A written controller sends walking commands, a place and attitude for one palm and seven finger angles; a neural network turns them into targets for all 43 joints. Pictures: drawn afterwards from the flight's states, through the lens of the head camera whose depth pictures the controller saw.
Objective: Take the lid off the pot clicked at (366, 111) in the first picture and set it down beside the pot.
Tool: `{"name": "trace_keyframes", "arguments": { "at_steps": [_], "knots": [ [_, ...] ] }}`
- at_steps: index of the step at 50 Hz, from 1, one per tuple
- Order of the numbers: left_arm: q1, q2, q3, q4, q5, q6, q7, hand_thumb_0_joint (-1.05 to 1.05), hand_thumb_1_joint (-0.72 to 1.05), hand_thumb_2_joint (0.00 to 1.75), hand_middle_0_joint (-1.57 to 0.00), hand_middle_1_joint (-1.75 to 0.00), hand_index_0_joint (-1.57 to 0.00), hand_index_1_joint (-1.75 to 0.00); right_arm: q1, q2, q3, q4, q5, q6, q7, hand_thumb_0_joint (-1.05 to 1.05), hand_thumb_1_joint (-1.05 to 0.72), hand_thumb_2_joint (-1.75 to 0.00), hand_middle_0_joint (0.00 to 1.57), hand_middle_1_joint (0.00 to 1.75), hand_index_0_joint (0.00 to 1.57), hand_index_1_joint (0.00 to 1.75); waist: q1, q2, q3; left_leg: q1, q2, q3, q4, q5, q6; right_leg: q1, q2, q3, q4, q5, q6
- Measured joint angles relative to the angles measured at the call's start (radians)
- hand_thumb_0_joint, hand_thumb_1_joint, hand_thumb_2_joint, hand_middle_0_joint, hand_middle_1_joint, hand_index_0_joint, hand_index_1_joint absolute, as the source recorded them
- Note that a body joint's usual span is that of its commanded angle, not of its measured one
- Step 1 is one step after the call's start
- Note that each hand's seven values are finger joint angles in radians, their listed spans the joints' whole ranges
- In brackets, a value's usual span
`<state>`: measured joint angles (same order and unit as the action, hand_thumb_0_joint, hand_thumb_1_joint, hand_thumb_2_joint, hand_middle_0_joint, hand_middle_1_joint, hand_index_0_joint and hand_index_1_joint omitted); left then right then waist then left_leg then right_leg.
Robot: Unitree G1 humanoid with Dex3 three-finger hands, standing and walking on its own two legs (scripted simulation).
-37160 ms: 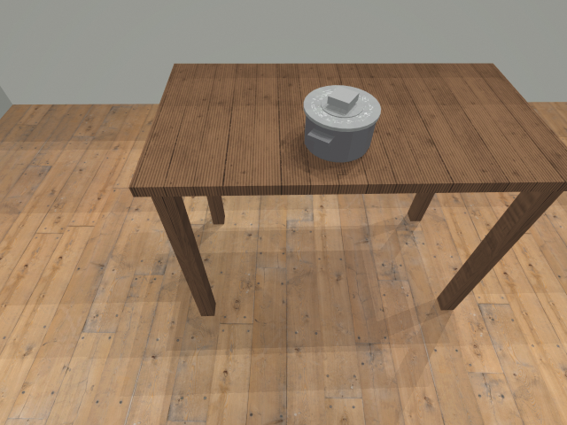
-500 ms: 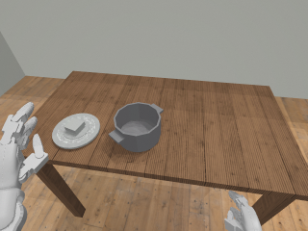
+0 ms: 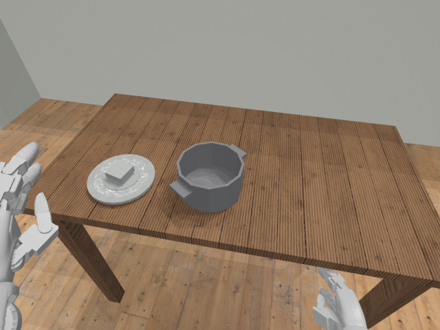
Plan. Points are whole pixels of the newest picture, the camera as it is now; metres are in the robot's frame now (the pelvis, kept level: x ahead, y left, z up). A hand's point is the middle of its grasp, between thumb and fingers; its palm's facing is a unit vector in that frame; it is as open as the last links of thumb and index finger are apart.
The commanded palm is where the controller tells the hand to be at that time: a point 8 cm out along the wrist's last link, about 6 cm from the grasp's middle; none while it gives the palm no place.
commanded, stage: step back with the hand held close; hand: left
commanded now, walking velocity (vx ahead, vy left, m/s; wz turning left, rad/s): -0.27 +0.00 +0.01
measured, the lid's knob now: (120, 171) +0.46 +0.32 -0.02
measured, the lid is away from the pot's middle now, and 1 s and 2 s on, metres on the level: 0.23 0.23 0.23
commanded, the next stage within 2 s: stop stepping back and stand still in 1.34 s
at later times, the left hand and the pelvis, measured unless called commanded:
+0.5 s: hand (34, 263) +0.14 +0.25 +0.17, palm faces +0.32 -0.82 -0.47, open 7.4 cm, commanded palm +0.09 +0.29 +0.17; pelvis -0.05 +0.02 -0.02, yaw -2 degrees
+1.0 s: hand (4, 325) +0.08 +0.24 +0.17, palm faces +0.35 -0.84 -0.42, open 7.4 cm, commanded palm +0.01 +0.29 +0.17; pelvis -0.11 +0.01 -0.03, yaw +0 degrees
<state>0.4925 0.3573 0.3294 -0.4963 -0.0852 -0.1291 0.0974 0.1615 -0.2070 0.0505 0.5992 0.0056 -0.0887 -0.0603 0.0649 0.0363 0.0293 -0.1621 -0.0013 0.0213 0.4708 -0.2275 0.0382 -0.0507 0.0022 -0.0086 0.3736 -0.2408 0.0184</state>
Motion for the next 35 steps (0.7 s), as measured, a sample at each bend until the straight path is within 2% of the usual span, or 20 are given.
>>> {"name": "trace_keyframes", "arguments": {
  "at_steps": [4,8,11,15,19,23,27,32,35],
  "knots": [
    [-0.01,0.032,0.077,-0.017,0.004,-0.06,0.003,0.02,0.89,0.9,-0.21,-0.3,-0.21,-0.31,-0.011,0.003,-0.008,-0.012,-0.002,0.022,0.02,0.01,-0.9,-0.9,0.2,0.3,0.21,0.3,-0.014,-0.019,0.017,-0.053,0.013,0.007,0.027,-0.003,0.001,-0.047,0.012,0.008,0.005,0.014,0.003],
    [0.035,0.001,0.042,-0.034,0.009,-0.065,-0.014,0.02,0.9,0.9,-0.2,-0.3,-0.2,-0.3,-0.008,-0.014,-0.029,-0.036,0.004,0.043,0.031,0.01,-0.9,-0.9,0.2,0.3,0.21,0.3,-0.037,-0.034,0.035,-0.097,0.007,0.025,0.044,-0.001,0.014,-0.103,0.003,0.025,0.038,0.014,0.016],
    [0.097,0.004,0.01,-0.065,0.017,-0.055,-0.028,0.02,0.9,0.9,-0.2,-0.3,-0.2,-0.3,-0.002,-0.019,-0.045,-0.054,0.006,0.055,0.032,0.01,-0.9,-0.9,0.2,0.3,0.21,0.3,-0.058,-0.052,0.046,-0.128,-0.004,0.036,0.058,0.001,0.024,-0.148,-0.008,0.034,0.079,0.003,0.026],
    [0.169,0.068,0.035,-0.142,0.016,-0.048,-0.024,0.02,0.89,0.9,-0.21,-0.3,-0.21,-0.31,0.017,-0.005,-0.056,-0.075,0.011,0.065,0.027,0.01,-0.9,-0.9,0.2,0.3,0.2,0.3,-0.071,-0.085,0.055,-0.167,-0.012,0.038,0.088,0.002,0.03,-0.199,-0.017,0.036,0.136,-0.013,0.03],
    [0.186,0.107,0.086,-0.193,0.009,-0.06,-0.004,0.02,0.89,0.9,-0.21,-0.3,-0.21,-0.31,0.033,0.007,-0.059,-0.079,0.012,0.054,0.026,0.01,-0.9,-0.9,0.2,0.3,0.2,0.3,-0.062,-0.087,0.057,-0.197,-0.008,0.036,0.124,0.0,0.03,-0.23,-0.027,0.012,0.181,-0.028,0.018],
    [0.164,0.087,0.106,-0.193,0.007,-0.079,0.011,0.02,0.89,0.9,-0.21,-0.3,-0.21,-0.31,0.038,0.011,-0.051,-0.077,0.014,0.033,0.025,0.01,-0.9,-0.9,0.2,0.3,0.2,0.3,-0.05,-0.05,0.049,-0.221,0.008,0.036,0.166,-0.007,0.027,-0.246,-0.033,-0.021,0.199,-0.012,0.016],
    [0.126,0.049,0.086,-0.156,0.011,-0.091,0.018,0.02,0.89,0.9,-0.21,-0.3,-0.21,-0.31,0.051,0.016,-0.04,-0.074,0.021,0.024,0.019,0.01,-0.9,-0.9,0.2,0.3,0.2,0.3,-0.057,-0.02,0.026,-0.25,0.019,0.026,0.205,-0.021,0.02,-0.264,-0.027,-0.035,0.223,-0.01,0.025],
    [0.102,0.013,0.05,-0.114,0.022,-0.092,0.03,0.02,0.89,0.9,-0.21,-0.3,-0.21,-0.31,0.071,0.02,-0.035,-0.063,0.014,0.024,0.009,0.01,-0.9,-0.9,0.2,0.3,0.21,0.3,-0.068,-0.029,-0.002,-0.287,0.021,0.022,0.237,-0.11,0.006,-0.287,-0.031,-0.05,0.224,0.003,0.015],
    [0.096,0.013,0.037,-0.123,0.025,-0.095,0.038,0.02,0.89,0.9,-0.21,-0.3,-0.21,-0.31,0.075,0.01,-0.037,-0.058,0.008,0.021,0.005,0.01,-0.9,-0.9,0.2,0.3,0.21,0.3,-0.077,-0.046,0.006,-0.304,0.019,0.017,0.236,-0.106,0.006,-0.3,-0.034,-0.056,0.221,0.018,0.014]
  ]
}}
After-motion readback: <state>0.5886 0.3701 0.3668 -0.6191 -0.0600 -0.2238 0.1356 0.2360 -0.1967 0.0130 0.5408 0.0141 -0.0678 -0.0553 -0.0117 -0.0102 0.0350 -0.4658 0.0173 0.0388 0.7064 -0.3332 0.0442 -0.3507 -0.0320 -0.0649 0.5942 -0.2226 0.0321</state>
